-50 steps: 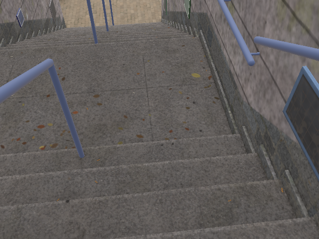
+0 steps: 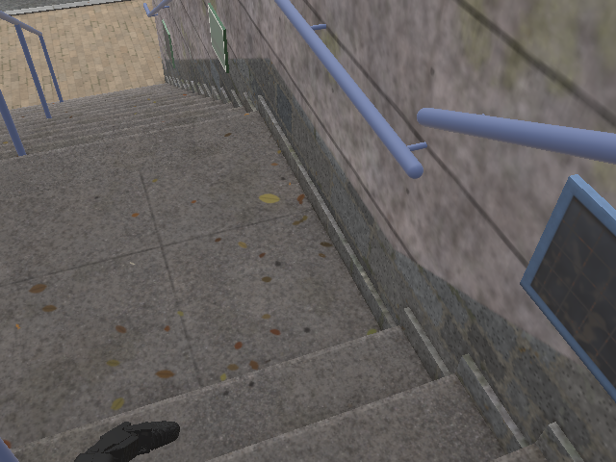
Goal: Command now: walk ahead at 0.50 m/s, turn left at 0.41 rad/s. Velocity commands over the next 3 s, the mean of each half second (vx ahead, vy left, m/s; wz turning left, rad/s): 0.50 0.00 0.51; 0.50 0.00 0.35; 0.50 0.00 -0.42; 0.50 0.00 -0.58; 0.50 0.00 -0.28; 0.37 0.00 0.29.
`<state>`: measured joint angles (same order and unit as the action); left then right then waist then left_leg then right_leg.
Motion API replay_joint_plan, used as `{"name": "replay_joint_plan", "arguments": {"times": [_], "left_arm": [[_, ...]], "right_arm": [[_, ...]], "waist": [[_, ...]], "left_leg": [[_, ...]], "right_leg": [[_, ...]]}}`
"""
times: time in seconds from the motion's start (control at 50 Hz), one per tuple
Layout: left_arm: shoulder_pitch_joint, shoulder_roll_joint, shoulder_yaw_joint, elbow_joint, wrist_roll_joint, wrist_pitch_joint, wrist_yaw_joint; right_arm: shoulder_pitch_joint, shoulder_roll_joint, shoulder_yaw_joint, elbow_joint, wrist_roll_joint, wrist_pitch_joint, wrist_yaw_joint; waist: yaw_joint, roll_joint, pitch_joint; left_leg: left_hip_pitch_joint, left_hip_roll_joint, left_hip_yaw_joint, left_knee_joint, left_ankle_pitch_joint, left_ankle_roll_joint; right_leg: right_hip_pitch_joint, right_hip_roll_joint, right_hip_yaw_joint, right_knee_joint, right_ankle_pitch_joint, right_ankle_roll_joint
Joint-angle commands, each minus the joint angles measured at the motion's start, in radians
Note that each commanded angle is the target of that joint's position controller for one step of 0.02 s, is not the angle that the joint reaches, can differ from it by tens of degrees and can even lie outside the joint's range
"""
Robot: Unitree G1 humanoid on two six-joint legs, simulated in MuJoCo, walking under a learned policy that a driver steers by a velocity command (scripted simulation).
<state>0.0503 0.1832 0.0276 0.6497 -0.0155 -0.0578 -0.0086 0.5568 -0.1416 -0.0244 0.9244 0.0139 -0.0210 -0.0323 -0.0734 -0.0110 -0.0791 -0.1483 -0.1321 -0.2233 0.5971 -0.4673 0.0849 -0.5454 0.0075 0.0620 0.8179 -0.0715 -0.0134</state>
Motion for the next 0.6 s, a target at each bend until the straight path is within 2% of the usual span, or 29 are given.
{"name": "replay_joint_plan", "arguments": {"times": [0.02,0.04,0.06,0.08,0.1,0.12,0.14,0.16,0.18,0.2,0.22,0.24,0.26,0.3,0.32,0.34,0.36,0.38,0.4,0.42,0.44,0.46,0.48,0.5,0.52,0.54,0.56,0.58,0.6], "left_arm": [[0.278,0.115,0.044,0.011,-0.002,-0.049,-0.004],[0.482,0.172,0.071,0.076,-0.005,-0.042,-0.01],[0.527,0.169,0.069,0.1,-0.027,-0.028,-0.013],[0.465,0.177,0.076,0.107,-0.047,-0.033,-0.016],[0.408,0.143,0.07,0.09,-0.044,-0.043,-0.019],[0.331,0.123,0.058,0.073,-0.032,-0.051,-0.023],[0.275,0.107,0.049,0.081,-0.015,-0.05,-0.022],[0.227,0.129,0.051,0.078,0.003,-0.04,-0.018],[0.209,0.153,0.058,0.096,0.014,-0.037,-0.012],[0.215,0.151,0.056,0.1,0.016,-0.037,-0.009],[0.238,0.116,0.052,0.115,0.007,-0.043,0.013],[0.232,0.124,0.047,0.103,0.01,-0.05,0.026],[0.234,0.155,0.051,0.109,0.003,-0.046,0.037],[0.288,0.196,0.061,0.137,0.002,-0.023,0.054],[0.293,0.193,0.062,0.145,0.002,-0.017,0.056],[0.305,0.189,0.065,0.149,0.001,-0.015,0.052],[0.325,0.168,0.059,0.16,-0.006,-0.01,0.047],[0.329,0.164,0.056,0.17,-0.008,-0.004,0.041],[0.341,0.169,0.055,0.188,-0.011,0.007,0.035],[0.34,0.19,0.06,0.208,-0.006,0.008,0.038],[0.343,0.172,0.067,0.218,0.008,-0.005,0.051],[0.508,0.087,0.039,0.167,0.043,-0.042,0.028],[0.527,0.153,0.045,0.133,0.035,-0.075,0.025],[0.419,0.16,0.042,0.05,-0.029,-0.092,0.04],[0.296,0.223,0.061,0.05,-0.056,-0.074,0.073],[0.277,0.257,0.076,0.071,-0.08,-0.067,0.087],[0.283,0.235,0.072,0.095,-0.048,-0.053,0.091],[0.278,0.21,0.078,0.101,0.001,-0.041,0.089],[0.232,0.168,0.072,0.065,0.023,-0.036,0.082]], "right_arm": [[-0.113,-0.127,-0.035,-0.108,0.013,-0.006,-0.012],[-0.044,-0.085,-0.039,-0.101,0.022,-0.004,-0.01],[0.006,-0.06,-0.034,-0.102,0.02,-0.008,-0.007],[-0.038,-0.124,-0.052,-0.162,0.05,-0.016,-0.006],[-0.146,-0.172,-0.069,-0.189,0.061,-0.005,-0.016],[-0.235,-0.182,-0.072,-0.235,0.046,0.014,-0.017],[-0.271,-0.177,-0.072,-0.255,0.019,0.038,-0.02],[-0.237,-0.167,-0.072,-0.263,0.004,0.054,-0.007],[-0.181,-0.129,-0.061,-0.233,-0.012,0.059,0.01],[-0.199,-0.142,-0.072,-0.234,-0.005,0.06,0.022],[-0.258,-0.147,-0.07,-0.246,0.008,0.051,0.035],[-0.307,-0.158,-0.072,-0.28,-0.004,0.05,0.047],[-0.362,-0.146,-0.062,-0.305,-0.012,0.042,0.067],[-0.423,-0.117,-0.052,-0.324,0.014,0.028,0.099],[-0.431,-0.122,-0.053,-0.326,0.035,0.03,0.106],[-0.428,-0.14,-0.056,-0.316,0.038,0.036,0.099],[-0.395,-0.149,-0.057,-0.297,0.032,0.041,0.09],[-0.335,-0.156,-0.062,-0.269,0.021,0.049,0.082],[-0.222,-0.164,-0.073,-0.218,0.007,0.054,0.076],[-0.053,-0.204,-0.095,-0.167,-0.009,0.054,0.067],[0.07,-0.283,-0.112,-0.12,-0.021,0.047,0.058],[0.054,-0.375,-0.095,-0.121,-0.016,0.037,0.064],[-0.028,-0.365,-0.102,-0.184,0.004,0.034,0.063],[-0.031,-0.467,-0.144,-0.163,0.006,0.033,0.063],[-0.132,-0.36,-0.115,-0.185,0.004,0.018,0.065],[-0.223,-0.292,-0.086,-0.211,-0.021,-0.017,0.066],[-0.274,-0.247,-0.079,-0.219,-0.018,-0.042,0.066],[-0.298,-0.21,-0.067,-0.207,0.001,-0.042,0.055],[-0.29,-0.22,-0.071,-0.203,-0.001,-0.03,0.033]], "waist": [[0.217,0.092,0.023],[0.226,-0.064,-0.101],[0.202,-0.312,-0.11],[0.146,-0.356,-0.013],[0.149,-0.224,0.073],[0.126,-0.086,0.151],[0.105,-0.043,0.17],[0.047,-0.009,0.176],[0.027,-0.059,0.151],[0.019,-0.028,0.156],[0.047,-0.083,0.152],[0.054,-0.061,0.164],[0.058,-0.074,0.138],[0.094,-0.094,0.092],[0.095,-0.108,0.097],[0.093,-0.106,0.099],[0.091,-0.099,0.101],[0.071,-0.097,0.102],[0.025,-0.086,0.091],[-0.072,-0.075,0.052],[-0.142,0.096,0.012],[0.004,0.388,-0.091],[0.018,0.436,-0.16],[0.025,0.384,-0.214],[0.058,0.089,-0.098],[0.093,0.051,-0.028],[0.119,0.044,0.023],[0.142,0.015,0.079],[0.144,0.047,0.057]], "left_leg": [[-0.251,0.114,-0.186,0.233,0.996,0.066],[-0.467,0.034,-0.15,0.484,0.722,-0.004],[-0.609,-0.06,-0.092,0.73,-0.099,-0.033],[-0.816,-0.006,-0.077,0.793,-0.16,-0.034],[-0.877,0.058,-0.057,0.831,-0.096,-0.038],[-0.845,0.107,-0.048,0.771,-0.003,-0.035],[-0.777,0.149,-0.021,0.689,0.032,-0.028],[-0.668,0.168,0.027,0.63,0.142,-0.031],[-0.59,0.168,0.076,0.667,0.289,-0.025],[-0.589,0.16,0.082,0.613,0.471,-0.024],[-0.663,0.176,0.028,0.544,0.576,-0.018],[-0.585,0.154,0.058,0.369,0.725,-0.015],[-0.459,0.132,0.122,0.197,0.853,-0.025],[-0.256,0.099,0.206,0.088,0.888,-0.038],[-0.205,0.105,0.209,0.091,0.91,-0.04],[-0.194,0.108,0.224,0.063,0.905,-0.035],[-0.183,0.127,0.23,-0.015,0.925,-0.028],[-0.153,0.139,0.252,-0.077,0.905,-0.019],[-0.065,0.14,0.265,-0.155,0.837,0.005],[0.093,0.114,0.282,-0.216,0.761,0.052],[0.344,0.212,0.115,-0.131,0.881,0.127],[0.553,0.25,0.046,0.172,1.056,0.112],[0.485,0.285,-0.079,0.114,0.975,0.16],[0.442,0.457,-0.464,-0.16,0.365,0.301],[0.275,0.45,-0.609,-0.279,-0.079,0.29],[0.088,0.468,-0.615,-0.233,-0.018,0.287],[0.016,0.43,-0.592,-0.15,0.158,0.265],[-0.126,0.35,-0.418,-0.098,0.339,0.236],[-0.141,0.306,-0.37,-0.108,0.411,0.227]], "right_leg": [[0.427,0.019,-0.017,-0.163,0.005,-0.068],[0.725,-0.135,0.184,-0.165,0.027,-0.175],[0.757,-0.331,0.392,-0.282,0.172,-0.294],[0.701,-0.441,0.582,-0.339,0.074,-0.355],[0.576,-0.45,0.618,-0.338,-0.108,-0.349],[0.398,-0.433,0.538,-0.342,-0.167,-0.296],[0.269,-0.399,0.423,-0.354,-0.171,-0.236],[0.129,-0.358,0.337,-0.352,-0.288,-0.207],[0.071,-0.34,0.278,-0.341,-0.251,-0.2],[0.03,-0.281,0.18,-0.292,-0.296,-0.169],[0.091,-0.27,0.134,-0.244,-0.363,-0.121],[0.003,-0.232,0.049,-0.232,-0.389,-0.099],[-0.039,-0.196,-0.024,-0.191,-0.41,-0.065],[-0.062,-0.193,-0.09,-0.131,-0.433,-0.034],[-0.069,-0.209,-0.094,-0.093,-0.452,-0.031],[-0.04,-0.214,-0.109,-0.025,-0.451,-0.015],[0.027,-0.219,-0.121,0.048,-0.432,0.006],[0.079,-0.24,-0.121,0.132,-0.382,0.017],[0.128,-0.239,-0.138,0.27,-0.262,0.024],[0.14,-0.198,-0.179,0.528,-0.082,0.034],[-0.102,-0.091,-0.204,1.066,-0.489,0.086],[-0.415,-0.1,-0.063,1.231,-0.73,0.07],[-0.44,-0.117,0.022,1.161,-0.65,0.058],[-0.544,-0.078,0.04,1.151,-0.556,0.07],[-0.591,-0.127,0.047,1.027,-0.432,0.033],[-0.525,-0.148,0.127,0.777,-0.217,0.009],[-0.499,-0.152,0.144,0.725,-0.207,0.012],[-0.421,-0.156,0.143,0.554,-0.132,0.044],[-0.371,-0.148,0.127,0.446,-0.14,0.059]]}}
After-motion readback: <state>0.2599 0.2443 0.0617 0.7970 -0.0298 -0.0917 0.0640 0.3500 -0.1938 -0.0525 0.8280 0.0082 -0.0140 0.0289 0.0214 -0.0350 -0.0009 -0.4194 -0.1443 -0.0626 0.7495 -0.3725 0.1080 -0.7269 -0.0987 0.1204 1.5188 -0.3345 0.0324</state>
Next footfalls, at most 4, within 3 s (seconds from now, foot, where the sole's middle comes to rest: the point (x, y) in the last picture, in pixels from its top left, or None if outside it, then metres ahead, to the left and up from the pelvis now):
0.42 left None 0.28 0.19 -0.93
0.94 right None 0.62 0.14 -1.10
1.50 left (139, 455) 0.82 0.45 -1.27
2.14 right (232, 360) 1.24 0.19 -1.44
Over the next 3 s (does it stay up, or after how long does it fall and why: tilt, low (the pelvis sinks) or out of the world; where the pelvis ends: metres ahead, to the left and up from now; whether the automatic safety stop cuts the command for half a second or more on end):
stays up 1.60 0.29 -0.67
